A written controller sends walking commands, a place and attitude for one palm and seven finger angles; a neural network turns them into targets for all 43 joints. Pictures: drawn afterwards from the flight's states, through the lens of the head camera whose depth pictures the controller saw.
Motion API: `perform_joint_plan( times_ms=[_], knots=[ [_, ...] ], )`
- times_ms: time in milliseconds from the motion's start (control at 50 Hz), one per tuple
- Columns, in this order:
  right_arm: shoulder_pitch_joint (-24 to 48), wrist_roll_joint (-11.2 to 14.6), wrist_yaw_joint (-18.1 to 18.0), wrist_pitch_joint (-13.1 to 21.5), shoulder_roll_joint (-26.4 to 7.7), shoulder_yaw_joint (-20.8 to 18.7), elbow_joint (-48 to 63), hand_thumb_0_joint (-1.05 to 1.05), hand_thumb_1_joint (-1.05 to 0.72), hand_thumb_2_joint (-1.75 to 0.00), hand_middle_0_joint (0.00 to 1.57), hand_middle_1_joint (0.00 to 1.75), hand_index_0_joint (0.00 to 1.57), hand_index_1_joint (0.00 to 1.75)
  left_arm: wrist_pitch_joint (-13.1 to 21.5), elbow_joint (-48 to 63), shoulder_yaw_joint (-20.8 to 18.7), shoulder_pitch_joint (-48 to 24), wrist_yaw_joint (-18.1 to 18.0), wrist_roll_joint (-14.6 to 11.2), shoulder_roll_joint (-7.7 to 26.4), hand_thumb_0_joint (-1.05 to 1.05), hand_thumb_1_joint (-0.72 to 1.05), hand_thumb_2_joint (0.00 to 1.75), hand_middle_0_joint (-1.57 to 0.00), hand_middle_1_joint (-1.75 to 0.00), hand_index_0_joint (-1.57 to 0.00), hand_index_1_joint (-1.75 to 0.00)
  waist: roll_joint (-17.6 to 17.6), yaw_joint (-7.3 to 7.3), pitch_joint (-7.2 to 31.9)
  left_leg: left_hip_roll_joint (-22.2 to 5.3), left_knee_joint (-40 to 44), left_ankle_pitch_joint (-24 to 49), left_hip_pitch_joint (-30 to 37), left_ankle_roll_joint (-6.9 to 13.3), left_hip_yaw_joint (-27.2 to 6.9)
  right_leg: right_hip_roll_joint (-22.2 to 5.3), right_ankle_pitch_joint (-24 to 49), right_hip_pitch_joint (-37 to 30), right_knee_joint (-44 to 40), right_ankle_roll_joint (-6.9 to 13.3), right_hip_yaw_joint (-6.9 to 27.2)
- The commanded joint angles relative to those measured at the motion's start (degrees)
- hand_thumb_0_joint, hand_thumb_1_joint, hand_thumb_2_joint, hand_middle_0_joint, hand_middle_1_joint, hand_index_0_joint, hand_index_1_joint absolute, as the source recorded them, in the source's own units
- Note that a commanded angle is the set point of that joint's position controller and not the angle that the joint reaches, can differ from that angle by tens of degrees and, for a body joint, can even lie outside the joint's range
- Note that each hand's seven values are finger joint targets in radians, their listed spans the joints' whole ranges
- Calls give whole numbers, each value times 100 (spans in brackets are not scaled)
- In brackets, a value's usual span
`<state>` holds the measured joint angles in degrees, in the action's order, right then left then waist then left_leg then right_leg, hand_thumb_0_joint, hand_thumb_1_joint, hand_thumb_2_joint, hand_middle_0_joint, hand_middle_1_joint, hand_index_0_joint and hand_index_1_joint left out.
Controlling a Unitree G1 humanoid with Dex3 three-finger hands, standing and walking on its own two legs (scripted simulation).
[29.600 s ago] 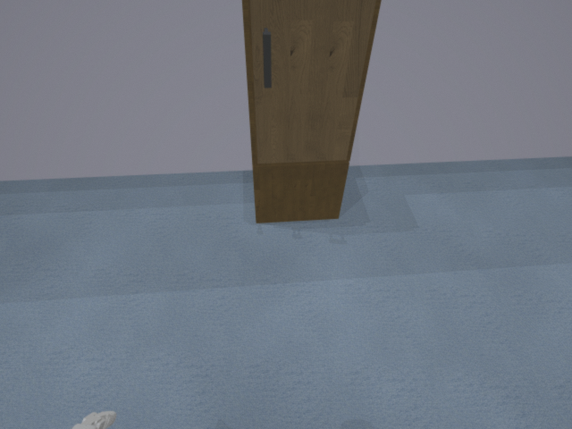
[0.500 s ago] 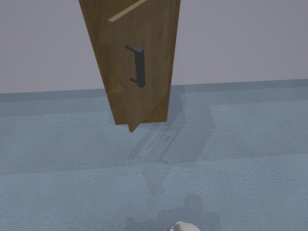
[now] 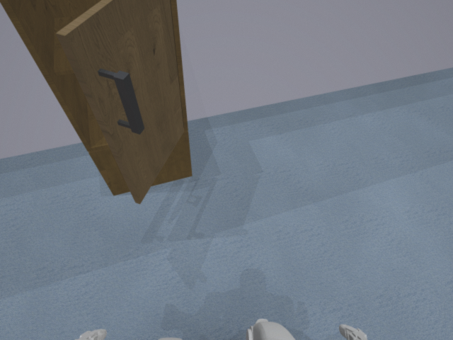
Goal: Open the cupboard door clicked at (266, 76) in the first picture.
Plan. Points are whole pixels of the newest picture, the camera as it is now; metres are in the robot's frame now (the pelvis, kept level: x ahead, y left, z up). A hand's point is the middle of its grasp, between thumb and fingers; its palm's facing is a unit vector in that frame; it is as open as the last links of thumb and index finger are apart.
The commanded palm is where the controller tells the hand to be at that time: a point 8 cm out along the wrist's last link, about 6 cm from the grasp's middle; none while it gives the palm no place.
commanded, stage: walk to a spot facing it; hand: left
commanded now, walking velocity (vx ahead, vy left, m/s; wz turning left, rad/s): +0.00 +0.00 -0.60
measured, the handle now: (122, 103) +0.55 +0.28 +0.04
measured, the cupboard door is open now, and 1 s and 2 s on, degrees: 52 52 52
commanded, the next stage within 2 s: none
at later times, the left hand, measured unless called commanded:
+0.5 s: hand (149, 321) +0.16 +0.17 -0.18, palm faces -0.28 -0.93 -0.21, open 7.4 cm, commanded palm none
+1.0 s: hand (197, 279) +0.25 +0.08 -0.17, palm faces -0.55 -0.81 -0.19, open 7.4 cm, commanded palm none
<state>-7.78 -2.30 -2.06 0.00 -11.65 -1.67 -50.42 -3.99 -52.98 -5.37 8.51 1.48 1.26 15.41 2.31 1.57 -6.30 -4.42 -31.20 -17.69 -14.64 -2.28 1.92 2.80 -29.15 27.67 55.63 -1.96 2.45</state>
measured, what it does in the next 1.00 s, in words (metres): walks ahead, turning right: right foot, then left foot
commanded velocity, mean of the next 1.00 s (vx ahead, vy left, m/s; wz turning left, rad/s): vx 0.16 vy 0.00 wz -0.58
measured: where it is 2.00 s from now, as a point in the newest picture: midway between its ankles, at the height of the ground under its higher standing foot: (320, 286)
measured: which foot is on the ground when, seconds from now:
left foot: down 0.00-0.14, up 0.16-0.42, down 0.44-0.70, up 0.72-1.00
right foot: up 0.00-0.14, down 0.16-0.44, up 0.46-0.70, down 0.72-1.00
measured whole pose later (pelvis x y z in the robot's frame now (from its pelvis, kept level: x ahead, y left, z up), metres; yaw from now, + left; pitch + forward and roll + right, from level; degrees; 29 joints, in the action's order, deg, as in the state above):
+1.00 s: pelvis +0.11 -0.07 +0.00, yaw -37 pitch +2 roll +0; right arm -8.8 -1.4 0.9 1.9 -13.3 -2.7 -49.6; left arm 0.0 -55.6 -4.1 16.4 2.1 1.5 13.8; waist 2.7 1.3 -3.6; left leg -3.6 -33.8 -17.1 -21.8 -3.8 4.2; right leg 1.6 -19.7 11.7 29.8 0.3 7.0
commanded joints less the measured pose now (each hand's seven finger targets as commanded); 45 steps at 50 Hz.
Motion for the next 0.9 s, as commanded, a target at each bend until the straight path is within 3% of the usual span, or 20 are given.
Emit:
perform_joint_plan(
  times_ms=[0,80,100,120,140,180,280,360,380,420,460,520,600,640,660,680,700,740,760,880],
  knots=[
    [-206,-36,-91,8,-1300,-324,363,0,-90,-90,20,30,20,30,155,613,-30,-102,89,-25,290,0,90,90,-20,-30,-20,-30,-1792,-169,659,-1251,629,3695,674,799,-140,-290,-56,-140,-347,-41,-559],
    [-219,67,-21,-58,-1444,-395,404,0,-90,-90,20,30,20,30,243,489,-65,461,102,-35,475,0,90,90,-20,-30,-20,-30,-995,83,1008,-1020,-328,2199,189,368,217,-102,1677,-1748,-2573,109,-842],
    [-142,145,9,-76,-1190,-381,495,0,-90,-90,20,30,20,30,294,368,-160,820,46,14,916,0,90,90,-20,-30,-20,-30,28,251,1074,-608,-1374,868,-665,49,526,-887,2749,-2526,-3340,405,305],
    [151,192,56,-79,-697,-258,802,0,-90,-90,20,30,20,30,322,327,-293,1086,-75,55,1592,0,90,90,-20,-30,-20,-30,1809,436,1001,209,-2880,-1993,-1923,-192,571,-2388,4391,-2797,-3746,1135,2720],
    [163,203,15,-130,-909,-240,768,0,-90,-90,20,30,20,30,322,290,-304,1251,-152,-11,1650,0,90,90,-20,-30,-20,-30,1599,520,1189,21,-3563,-2087,-2042,-91,-313,-2522,4355,-2772,-3668,1594,2762],
    [92,216,88,-150,-924,-293,648,0,-90,-90,20,30,20,30,234,551,-241,361,-179,25,1303,0,90,90,-20,-30,-20,-30,1009,95,778,-118,-3672,-1381,-1738,-87,-258,-1993,1713,-1613,-3896,1544,2571],
    [-39,220,85,-112,-614,-203,420,0,-90,-90,20,30,20,30,271,524,-158,235,-242,53,1084,0,90,90,-20,-30,-20,-30,524,-61,1135,147,-1826,-975,-969,-157,-46,-1452,3708,-1825,-3236,1332,1838],
    [-675,236,18,-69,-669,-217,195,0,-90,-90,20,30,20,30,194,548,-144,11,-195,-9,1020,0,90,90,-20,-30,-20,-30,522,-342,1138,365,-11,118,267,-76,71,-1103,2824,-1105,-3053,911,1853],
    [-860,226,-17,-33,-852,-252,131,0,-90,-90,20,30,20,30,178,588,-91,-69,-177,-39,845,0,90,90,-20,-30,-20,-30,71,-450,1141,63,708,255,965,4,-203,-812,2188,-476,-2751,633,1615],
    [-981,47,-82,34,-1740,-394,245,0,-90,-90,20,30,20,30,155,821,4,-133,-79,-88,469,0,90,90,-20,-30,-20,-30,-2161,-486,841,-2384,1847,497,1097,1095,-2698,116,-657,833,-313,28,18],
    [-610,1,-75,64,-1493,-294,385,0,-90,-90,20,30,20,30,176,765,-78,-131,10,-9,597,0,90,90,-20,-30,-20,-30,-933,-249,709,-2125,1601,1408,376,1364,-1947,-247,-185,484,816,-25,96],
    [-482,-24,-60,60,-1265,-251,367,0,-90,-90,20,30,20,30,140,696,-7,-281,120,-22,317,0,90,90,-20,-30,-20,-30,-1562,-178,649,-1367,1047,2686,695,879,-412,-413,124,358,177,-90,-335],
    [-942,-22,11,62,-1441,-327,156,0,-90,-90,20,30,20,30,247,722,62,-511,237,-22,220,0,90,90,-20,-30,-20,-30,-1630,-427,901,-1362,860,1488,902,686,-24,-212,142,-450,-1410,59,-957],
    [-842,17,55,52,-1467,-346,171,0,-90,-90,20,30,20,30,294,543,7,-81,235,-9,328,0,90,90,-20,-30,-20,-30,-1172,-165,891,-1271,264,558,227,476,237,-80,856,-1613,-2501,183,-1102],
    [-636,62,89,56,-1325,-321,253,0,-90,-90,20,30,20,30,334,333,-98,545,190,7,605,0,90,90,-20,-30,-20,-30,-440,188,1035,-941,-633,-83,-671,250,531,-306,888,-2795,-3136,385,-617],
    [-297,167,162,79,-830,-223,538,0,-90,-90,20,30,20,30,412,158,-262,1194,79,73,1361,0,90,90,-20,-30,-20,-30,1508,513,1069,-110,-2376,-1534,-2456,-129,1227,-1917,529,-3888,-3948,1085,2003],
    [421,140,157,74,-899,-180,822,0,-90,-90,20,30,20,30,411,73,-330,1613,-36,-41,1630,0,90,90,-20,-30,-20,-30,1590,883,862,-56,-3347,-2247,-3134,-119,245,-2634,784,-3506,-4333,1660,3277],
    [302,162,252,110,-1009,-247,796,0,-90,-90,20,30,20,30,429,268,-241,886,-90,-25,1391,0,90,90,-20,-30,-20,-30,1056,328,465,-453,-3534,-1391,-2832,-86,-281,-2394,-889,-2334,-4480,1699,2910],
    [241,120,253,81,-1012,-283,636,0,-90,-90,20,30,20,30,468,375,-172,495,-110,18,1088,0,90,90,-20,-30,-20,-30,1010,117,331,-344,-3386,-985,-2521,-135,-264,-1968,-493,-1833,-4442,1473,2461],
    [61,130,321,171,-526,-231,479,0,-90,-90,20,30,20,30,624,215,-160,523,-78,35,1061,0,90,90,-20,-30,-20,-30,486,-52,599,85,-1095,-322,-1071,-198,200,-1455,1722,-1664,-3892,1325,1519]
  ],
)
